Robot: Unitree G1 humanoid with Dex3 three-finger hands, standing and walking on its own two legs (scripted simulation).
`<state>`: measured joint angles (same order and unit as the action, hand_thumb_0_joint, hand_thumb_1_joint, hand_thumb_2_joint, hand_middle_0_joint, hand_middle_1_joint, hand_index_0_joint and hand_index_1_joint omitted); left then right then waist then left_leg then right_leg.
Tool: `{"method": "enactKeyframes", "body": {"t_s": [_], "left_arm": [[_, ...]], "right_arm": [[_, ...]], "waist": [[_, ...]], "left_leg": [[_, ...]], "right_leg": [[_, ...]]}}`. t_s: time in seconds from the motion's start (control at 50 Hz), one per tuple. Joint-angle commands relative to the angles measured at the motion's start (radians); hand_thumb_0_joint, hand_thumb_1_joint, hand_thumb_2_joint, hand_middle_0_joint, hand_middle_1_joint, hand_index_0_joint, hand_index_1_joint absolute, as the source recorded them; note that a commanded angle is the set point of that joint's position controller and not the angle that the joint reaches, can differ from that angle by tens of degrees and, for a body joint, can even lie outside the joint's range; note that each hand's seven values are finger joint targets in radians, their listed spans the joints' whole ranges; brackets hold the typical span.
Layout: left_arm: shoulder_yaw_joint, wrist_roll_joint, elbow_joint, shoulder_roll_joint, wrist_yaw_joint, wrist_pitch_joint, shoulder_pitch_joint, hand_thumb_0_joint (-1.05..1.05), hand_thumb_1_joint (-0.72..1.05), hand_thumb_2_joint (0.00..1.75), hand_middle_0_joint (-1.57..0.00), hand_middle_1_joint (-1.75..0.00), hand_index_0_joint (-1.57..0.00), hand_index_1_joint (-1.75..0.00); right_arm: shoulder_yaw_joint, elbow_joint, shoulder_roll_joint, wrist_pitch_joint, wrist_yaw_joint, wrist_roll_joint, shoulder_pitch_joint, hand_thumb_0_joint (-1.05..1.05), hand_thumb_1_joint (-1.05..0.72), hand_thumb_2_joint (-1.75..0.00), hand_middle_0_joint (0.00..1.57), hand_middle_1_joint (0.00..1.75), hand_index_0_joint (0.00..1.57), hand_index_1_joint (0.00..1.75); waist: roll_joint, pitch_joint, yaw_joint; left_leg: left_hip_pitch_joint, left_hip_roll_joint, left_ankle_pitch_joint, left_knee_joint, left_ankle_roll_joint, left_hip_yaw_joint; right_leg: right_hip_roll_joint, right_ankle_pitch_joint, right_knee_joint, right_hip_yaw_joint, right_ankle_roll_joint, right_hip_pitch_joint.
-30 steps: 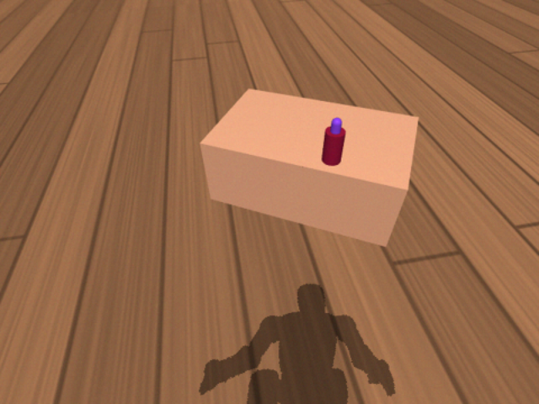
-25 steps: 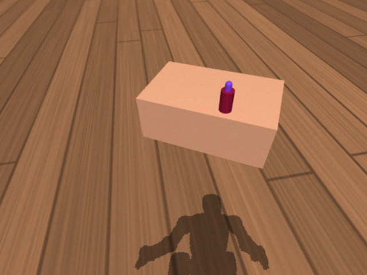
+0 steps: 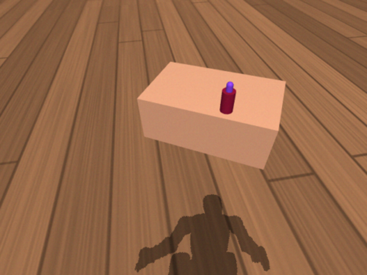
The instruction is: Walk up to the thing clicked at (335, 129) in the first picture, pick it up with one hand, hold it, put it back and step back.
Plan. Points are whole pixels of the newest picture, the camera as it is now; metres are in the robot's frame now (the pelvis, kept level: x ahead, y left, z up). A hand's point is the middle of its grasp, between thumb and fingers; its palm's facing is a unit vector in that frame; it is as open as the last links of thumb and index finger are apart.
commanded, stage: stand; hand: left
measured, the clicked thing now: (228, 96) +1.20 -0.26 -0.32
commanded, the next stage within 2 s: walk up in 0.52 s
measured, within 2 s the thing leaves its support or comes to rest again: neither
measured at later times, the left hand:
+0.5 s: hand out of the picture +0.08 +0.25 -0.15, palm faces -0.02 -0.94 -0.35, open 7.4 cm
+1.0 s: hand out of the picture +0.19 +0.17 -0.15, palm faces -0.15 -0.91 -0.38, open 7.4 cm
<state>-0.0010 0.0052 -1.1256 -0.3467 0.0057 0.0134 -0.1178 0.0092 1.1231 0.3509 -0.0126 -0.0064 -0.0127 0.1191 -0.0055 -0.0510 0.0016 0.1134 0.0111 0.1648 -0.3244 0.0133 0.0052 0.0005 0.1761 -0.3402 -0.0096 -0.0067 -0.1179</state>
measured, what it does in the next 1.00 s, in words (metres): walks ahead: right foot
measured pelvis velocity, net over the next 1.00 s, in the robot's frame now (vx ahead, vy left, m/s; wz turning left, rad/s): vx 0.11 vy -0.10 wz -0.20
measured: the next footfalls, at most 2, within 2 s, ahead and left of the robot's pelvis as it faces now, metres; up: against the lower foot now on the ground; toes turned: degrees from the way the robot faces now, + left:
right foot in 0.82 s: +0.16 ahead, -0.23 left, +0.00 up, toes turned -14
left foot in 1.18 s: +0.36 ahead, -0.02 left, +0.00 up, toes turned -9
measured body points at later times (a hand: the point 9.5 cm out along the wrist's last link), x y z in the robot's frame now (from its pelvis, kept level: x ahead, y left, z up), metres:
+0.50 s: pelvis +0.01 +0.00 +0.00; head +0.02 -0.01 +0.45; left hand +0.08 +0.30 -0.13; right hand +0.08 -0.30 -0.14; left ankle +0.01 +0.13 -0.75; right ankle +0.01 -0.11 -0.75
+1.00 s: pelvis +0.11 -0.10 -0.02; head +0.12 -0.12 +0.42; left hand +0.20 +0.22 -0.13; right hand +0.14 -0.44 -0.14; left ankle +0.14 +0.03 -0.70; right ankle +0.12 -0.22 -0.75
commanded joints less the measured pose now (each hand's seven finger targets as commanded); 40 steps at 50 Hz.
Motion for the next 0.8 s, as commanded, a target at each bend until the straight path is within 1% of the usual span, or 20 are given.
{"method": "enactKeyframes", "body": {"t_s": [0.0, 0.14, 0.2, 0.22, 0.32, 0.48, 0.5, 0.52, 0.54, 0.56, 0.58, 0.6, 0.62, 0.64, 0.66, 0.68, 0.72, 0.74, 0.76, 0.78], "left_arm": [[0.037, 0.007, 0.068, -0.209, -0.013, 0.021, 0.046, 0.00, 0.90, 0.90, -0.20, -0.30, -0.20, -0.30], [0.037, 0.005, 0.066, -0.211, -0.013, 0.020, 0.040, 0.00, 0.90, 0.90, -0.20, -0.30, -0.20, -0.30], [0.037, 0.005, 0.062, -0.210, -0.014, 0.022, 0.036, 0.00, 0.90, 0.90, -0.20, -0.30, -0.20, -0.30], [0.039, 0.006, 0.064, -0.218, -0.013, 0.021, 0.037, 0.00, 0.90, 0.90, -0.20, -0.30, -0.20, -0.30], [0.039, 0.003, 0.060, -0.213, -0.012, 0.018, 0.035, 0.00, 0.90, 0.90, -0.20, -0.30, -0.20, -0.30], [0.039, 0.004, 0.063, -0.221, -0.016, 0.021, 0.039, 0.00, 0.90, 0.90, -0.20, -0.30, -0.20, -0.30], [0.116, 0.032, 0.149, -0.297, 0.020, 0.012, -0.018, 0.00, 0.90, 0.90, -0.20, -0.30, -0.20, -0.30], [0.114, 0.039, 0.159, -0.282, 0.037, 0.002, 0.039, 0.00, 0.90, 0.90, -0.20, -0.30, -0.20, -0.30], [0.113, 0.039, 0.203, -0.246, 0.053, -0.004, 0.121, 0.00, 0.90, 0.90, -0.20, -0.30, -0.20, -0.30], [0.114, 0.044, 0.241, -0.237, 0.059, -0.007, 0.156, 0.00, 0.90, 0.90, -0.20, -0.30, -0.20, -0.30], [0.118, 0.042, 0.245, -0.254, 0.063, -0.001, 0.121, 0.00, 0.90, 0.90, -0.20, -0.30, -0.20, -0.30], [0.123, 0.039, 0.238, -0.266, 0.070, 0.004, 0.065, 0.00, 0.90, 0.90, -0.20, -0.30, -0.20, -0.30], [0.123, 0.031, 0.234, -0.258, 0.083, 0.001, -0.001, 0.00, 0.90, 0.90, -0.20, -0.30, -0.20, -0.30], [0.129, 0.029, 0.235, -0.259, 0.098, 0.000, -0.035, 0.00, 0.90, 0.90, -0.20, -0.30, -0.20, -0.30], [0.132, 0.030, 0.233, -0.257, 0.108, 0.000, -0.048, 0.00, 0.90, 0.90, -0.20, -0.30, -0.20, -0.30], [0.134, 0.030, 0.243, -0.249, 0.117, -0.001, -0.038, 0.00, 0.90, 0.90, -0.20, -0.30, -0.20, -0.30], [0.143, 0.030, 0.241, -0.241, 0.120, 0.001, -0.067, 0.00, 0.90, 0.90, -0.20, -0.30, -0.20, -0.30], [0.147, 0.031, 0.227, -0.248, 0.116, 0.004, -0.109, 0.00, 0.90, 0.90, -0.20, -0.30, -0.20, -0.30], [0.150, 0.033, 0.207, -0.245, 0.111, 0.007, -0.181, 0.00, 0.90, 0.90, -0.20, -0.30, -0.20, -0.30], [0.161, 0.036, 0.186, -0.269, 0.100, 0.013, -0.258, 0.00, 0.90, 0.90, -0.20, -0.30, -0.20, -0.30]], "right_arm": [[-0.044, -0.059, 0.206, -0.020, 0.015, 0.003, -0.041, 0.00, -0.90, -0.90, 0.20, 0.30, 0.20, 0.30], [-0.043, -0.058, 0.207, -0.019, 0.015, 0.003, -0.036, 0.00, -0.90, -0.90, 0.20, 0.30, 0.20, 0.30], [-0.040, -0.058, 0.204, -0.018, 0.014, 0.005, -0.038, 0.00, -0.90, -0.90, 0.20, 0.30, 0.20, 0.30], [-0.041, -0.059, 0.204, -0.018, 0.015, 0.004, -0.039, 0.00, -0.90, -0.90, 0.20, 0.30, 0.20, 0.30], [-0.039, -0.057, 0.205, -0.020, 0.015, 0.004, -0.039, 0.00, -0.90, -0.90, 0.20, 0.30, 0.20, 0.30], [-0.039, -0.057, 0.204, -0.018, 0.017, 0.005, -0.030, 0.00, -0.90, -0.90, 0.20, 0.30, 0.20, 0.30], [-0.116, -0.124, 0.319, -0.046, 0.008, -0.022, 0.031, 0.00, -0.90, -0.90, 0.20, 0.30, 0.20, 0.30], [-0.135, -0.099, 0.345, -0.053, 0.007, -0.027, 0.098, 0.00, -0.90, -0.90, 0.20, 0.30, 0.20, 0.30], [-0.158, -0.099, 0.374, -0.058, 0.011, -0.027, 0.152, 0.00, -0.90, -0.90, 0.20, 0.30, 0.20, 0.30], [-0.172, -0.126, 0.395, -0.066, 0.010, -0.030, 0.160, 0.00, -0.90, -0.90, 0.20, 0.30, 0.20, 0.30], [-0.175, -0.155, 0.397, -0.076, 0.012, -0.027, 0.116, 0.00, -0.90, -0.90, 0.20, 0.30, 0.20, 0.30], [-0.165, -0.180, 0.356, -0.084, 0.013, -0.027, 0.083, 0.00, -0.90, -0.90, 0.20, 0.30, 0.20, 0.30], [-0.162, -0.203, 0.348, -0.086, 0.009, -0.029, 0.046, 0.00, -0.90, -0.90, 0.20, 0.30, 0.20, 0.30], [-0.168, -0.226, 0.353, -0.085, 0.005, -0.035, 0.001, 0.00, -0.90, -0.90, 0.20, 0.30, 0.20, 0.30], [-0.167, -0.242, 0.345, -0.085, -0.001, -0.039, -0.025, 0.00, -0.90, -0.90, 0.20, 0.30, 0.20, 0.30], [-0.168, -0.250, 0.344, -0.085, -0.008, -0.043, -0.030, 0.00, -0.90, -0.90, 0.20, 0.30, 0.20, 0.30], [-0.172, -0.260, 0.352, -0.080, -0.015, -0.046, -0.036, 0.00, -0.90, -0.90, 0.20, 0.30, 0.20, 0.30], [-0.170, -0.265, 0.347, -0.076, -0.015, -0.044, -0.042, 0.00, -0.90, -0.90, 0.20, 0.30, 0.20, 0.30], [-0.168, -0.269, 0.341, -0.069, -0.017, -0.046, -0.062, 0.00, -0.90, -0.90, 0.20, 0.30, 0.20, 0.30], [-0.154, -0.267, 0.303, -0.060, -0.016, -0.047, -0.033, 0.00, -0.90, -0.90, 0.20, 0.30, 0.20, 0.30]], "waist": [[0.009, 0.065, -0.001], [0.010, 0.062, 0.000], [0.011, 0.045, 0.001], [0.019, 0.065, 0.001], [0.004, 0.063, 0.002], [0.019, 0.080, -0.005], [0.057, 0.144, -0.026], [0.000, 0.065, -0.071], [-0.124, -0.008, -0.118], [-0.150, -0.076, -0.128], [-0.093, -0.091, -0.090], [-0.019, -0.042, -0.050], [-0.056, -0.014, -0.015], [-0.113, -0.009, 0.006], [-0.142, -0.024, 0.016], [-0.173, -0.045, 0.011], [-0.173, -0.030, 0.019], [-0.138, -0.028, 0.041], [-0.093, -0.014, 0.075], [0.032, 0.020, 0.098]], "left_leg": [[-0.003, 0.111, -0.054, 0.048, -0.039, 0.092], [0.001, 0.110, -0.054, 0.049, -0.039, 0.091], [0.005, 0.107, -0.036, 0.054, -0.038, 0.096], [-0.012, 0.109, -0.045, 0.047, -0.040, 0.090], [-0.013, 0.109, -0.063, 0.051, -0.033, 0.094], [-0.029, 0.114, -0.118, 0.039, -0.037, 0.087], [-0.153, 0.102, 0.326, -0.057, -0.103, 0.070], [-0.226, 0.154, 0.518, -0.022, -0.143, 0.141], [-0.251, 0.294, 0.633, 0.112, -0.205, 0.306], [-0.197, 0.443, 0.615, 0.199, -0.272, 0.417], [-0.142, 0.485, 0.527, 0.203, -0.285, 0.439], [-0.130, 0.445, 0.472, 0.190, -0.267, 0.369], [-0.127, 0.411, 0.477, 0.188, -0.252, 0.297], [-0.095, 0.389, 0.448, 0.175, -0.237, 0.222], [-0.011, 0.340, 0.422, 0.163, -0.209, 0.123], [0.057, 0.301, 0.402, 0.149, -0.185, 0.050], [0.137, 0.269, 0.392, 0.088, -0.162, -0.018], [0.206, 0.258, 0.449, 0.039, -0.155, -0.047], [0.257, 0.229, 0.495, -0.055, -0.146, -0.091], [0.302, 0.175, 0.504, -0.228, -0.127, -0.132]], "right_leg": [[-0.126, -0.065, 0.074, 0.108, -0.021, -0.009], [-0.127, -0.073, 0.072, 0.108, -0.023, -0.002], [-0.124, -0.047, 0.080, 0.108, -0.018, -0.017], [-0.130, -0.068, 0.075, 0.111, -0.022, -0.006], [-0.125, -0.071, 0.071, 0.108, -0.022, -0.010], [-0.130, -0.149, 0.062, 0.107, -0.021, 0.018], [-0.059, 0.291, -0.023, 0.142, -0.053, -0.131], [-0.048, 0.443, -0.107, 0.121, -0.053, -0.374], [-0.015, 0.357, -0.350, 0.060, -0.034, -0.558], [-0.049, 0.306, -0.523, 0.078, -0.023, -0.666], [-0.106, 0.273, -0.582, 0.142, -0.021, -0.651], [-0.128, 0.232, -0.607, 0.153, -0.019, -0.599], [-0.143, 0.219, -0.580, 0.139, -0.011, -0.559], [-0.149, 0.225, -0.525, 0.105, -0.006, -0.504], [-0.141, 0.202, -0.475, 0.062, 0.000, -0.413], [-0.130, 0.185, -0.416, 0.031, 0.000, -0.340], [-0.097, 0.131, -0.341, -0.029, -0.006, -0.194], [-0.081, 0.081, -0.335, -0.063, -0.006, -0.104], [-0.054, 0.036, -0.297, -0.110, -0.004, -0.018], [-0.008, 0.080, -0.287, -0.117, -0.005, 0.076]]}}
